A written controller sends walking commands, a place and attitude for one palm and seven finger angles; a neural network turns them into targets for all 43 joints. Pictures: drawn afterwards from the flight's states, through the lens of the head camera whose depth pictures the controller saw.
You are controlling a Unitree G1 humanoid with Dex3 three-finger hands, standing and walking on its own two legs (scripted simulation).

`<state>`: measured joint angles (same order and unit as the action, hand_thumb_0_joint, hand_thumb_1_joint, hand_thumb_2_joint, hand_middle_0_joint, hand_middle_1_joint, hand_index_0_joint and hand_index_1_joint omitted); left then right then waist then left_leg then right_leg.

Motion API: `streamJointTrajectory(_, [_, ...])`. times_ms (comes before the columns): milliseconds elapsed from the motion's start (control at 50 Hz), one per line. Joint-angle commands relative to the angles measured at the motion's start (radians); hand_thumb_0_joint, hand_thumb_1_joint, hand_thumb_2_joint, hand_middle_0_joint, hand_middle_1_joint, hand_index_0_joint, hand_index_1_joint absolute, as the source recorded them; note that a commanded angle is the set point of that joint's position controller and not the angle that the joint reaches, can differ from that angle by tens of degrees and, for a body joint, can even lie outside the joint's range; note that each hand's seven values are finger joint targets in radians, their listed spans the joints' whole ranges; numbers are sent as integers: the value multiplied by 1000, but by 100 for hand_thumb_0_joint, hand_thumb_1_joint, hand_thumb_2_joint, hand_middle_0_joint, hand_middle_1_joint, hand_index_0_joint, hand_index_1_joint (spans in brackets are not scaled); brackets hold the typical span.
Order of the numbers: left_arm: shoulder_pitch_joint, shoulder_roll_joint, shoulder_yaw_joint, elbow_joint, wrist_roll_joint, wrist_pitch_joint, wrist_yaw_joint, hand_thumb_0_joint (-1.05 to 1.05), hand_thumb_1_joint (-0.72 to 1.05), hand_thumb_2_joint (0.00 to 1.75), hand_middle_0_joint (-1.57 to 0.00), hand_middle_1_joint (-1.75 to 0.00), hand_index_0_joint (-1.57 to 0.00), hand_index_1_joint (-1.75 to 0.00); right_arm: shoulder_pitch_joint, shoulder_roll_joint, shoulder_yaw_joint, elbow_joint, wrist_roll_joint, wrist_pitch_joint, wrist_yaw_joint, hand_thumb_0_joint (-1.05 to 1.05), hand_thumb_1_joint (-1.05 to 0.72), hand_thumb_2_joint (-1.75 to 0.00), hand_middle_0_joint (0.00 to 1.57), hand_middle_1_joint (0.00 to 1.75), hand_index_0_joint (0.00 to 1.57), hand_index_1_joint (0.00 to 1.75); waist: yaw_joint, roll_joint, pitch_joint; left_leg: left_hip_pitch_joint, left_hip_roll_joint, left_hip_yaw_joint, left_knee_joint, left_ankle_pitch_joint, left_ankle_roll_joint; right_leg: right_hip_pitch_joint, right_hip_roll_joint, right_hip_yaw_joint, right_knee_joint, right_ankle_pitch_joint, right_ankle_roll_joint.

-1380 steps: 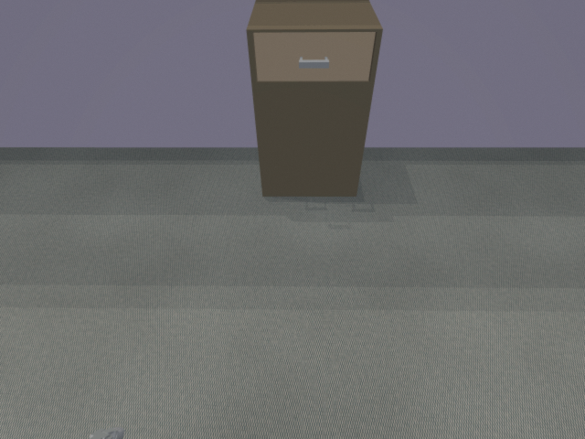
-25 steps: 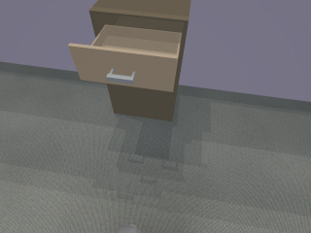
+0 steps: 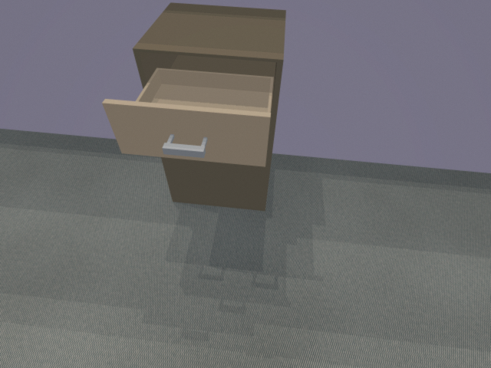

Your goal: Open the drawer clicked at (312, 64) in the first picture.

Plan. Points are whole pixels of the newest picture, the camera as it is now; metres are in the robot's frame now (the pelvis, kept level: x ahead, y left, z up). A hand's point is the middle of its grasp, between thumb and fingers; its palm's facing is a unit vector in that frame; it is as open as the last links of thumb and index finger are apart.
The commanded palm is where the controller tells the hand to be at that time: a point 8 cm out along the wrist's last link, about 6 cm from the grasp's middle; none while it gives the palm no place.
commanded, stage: let the arm hang, fingers relaxed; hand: left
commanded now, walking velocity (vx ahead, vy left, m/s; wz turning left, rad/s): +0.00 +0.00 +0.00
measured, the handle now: (186, 144) +0.66 +0.20 -0.07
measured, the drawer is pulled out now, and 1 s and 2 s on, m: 0.30 0.30 0.30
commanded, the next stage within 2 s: look to check the result in 0.16 s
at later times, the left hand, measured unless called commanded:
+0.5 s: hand out of the picture -0.02 +0.16 -0.18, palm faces +0.04 -0.99 -0.15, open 7.4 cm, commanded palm none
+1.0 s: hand out of the picture +0.00 +0.16 -0.18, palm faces +0.03 -0.99 -0.16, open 7.4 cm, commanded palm none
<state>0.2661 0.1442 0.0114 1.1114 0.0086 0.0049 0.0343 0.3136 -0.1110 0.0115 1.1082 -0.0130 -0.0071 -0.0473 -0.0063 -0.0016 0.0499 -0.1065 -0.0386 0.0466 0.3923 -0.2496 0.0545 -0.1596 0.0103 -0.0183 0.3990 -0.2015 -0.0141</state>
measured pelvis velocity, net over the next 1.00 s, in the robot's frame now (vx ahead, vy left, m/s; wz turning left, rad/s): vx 0.01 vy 0.00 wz -0.02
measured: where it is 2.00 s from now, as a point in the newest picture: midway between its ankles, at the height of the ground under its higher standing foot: outside the picture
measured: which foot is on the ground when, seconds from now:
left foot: down 0.00-1.00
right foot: down 0.00-1.00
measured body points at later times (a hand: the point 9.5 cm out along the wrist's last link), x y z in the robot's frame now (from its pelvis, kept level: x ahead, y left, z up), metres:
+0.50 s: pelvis +0.00 +0.00 +0.00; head +0.02 +0.01 +0.45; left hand -0.02 +0.21 -0.16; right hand -0.04 -0.19 -0.16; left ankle -0.02 +0.08 -0.74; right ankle +0.01 -0.11 -0.74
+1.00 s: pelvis +0.01 +0.00 +0.00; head +0.02 +0.00 +0.45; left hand +0.00 +0.21 -0.16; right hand -0.03 -0.19 -0.16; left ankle -0.02 +0.08 -0.74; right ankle +0.01 -0.11 -0.74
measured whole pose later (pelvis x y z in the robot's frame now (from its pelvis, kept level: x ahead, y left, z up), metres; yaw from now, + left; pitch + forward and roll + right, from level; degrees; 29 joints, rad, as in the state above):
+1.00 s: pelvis +0.01 +0.00 +0.00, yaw -1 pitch -2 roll +0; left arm 0.29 0.11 0.01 1.14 0.01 0.00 0.04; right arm 0.33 -0.09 0.01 1.14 -0.01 -0.01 -0.05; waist -0.01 0.00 0.07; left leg -0.09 -0.04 0.06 0.39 -0.26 0.06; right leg -0.16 0.01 0.00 0.41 -0.22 -0.01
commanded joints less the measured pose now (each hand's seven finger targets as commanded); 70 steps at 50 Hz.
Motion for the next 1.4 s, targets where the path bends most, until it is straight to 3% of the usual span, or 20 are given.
streamJointTrajectory(0, [85,78,10,-11,-2,-9,4,0,90,90,-20,-30,-20,-30,90,-82,-16,-3,5,-9,-2,0,-90,-90,20,30,20,30,6,3,49,-68,126,-113,-89,136,2,9,-88,81,-65,102,-33])
streamJointTrajectory(320, [110,51,7,14,-2,-9,10,0,90,90,-20,-30,-20,-30,123,-60,-13,23,6,-7,-5,0,-90,-90,20,30,20,30,-1,17,83,-62,127,-115,-104,94,1,-27,-79,88,-64,63,-33])
streamJointTrajectory(1380, [109,44,13,13,-2,-13,14,0,90,90,-20,-30,-20,-30,109,-61,-18,24,7,-10,-8,0,-90,-90,20,30,20,30,0,2,54,-7,129,-103,-83,184,-1,-19,-80,94,-50,125,-34])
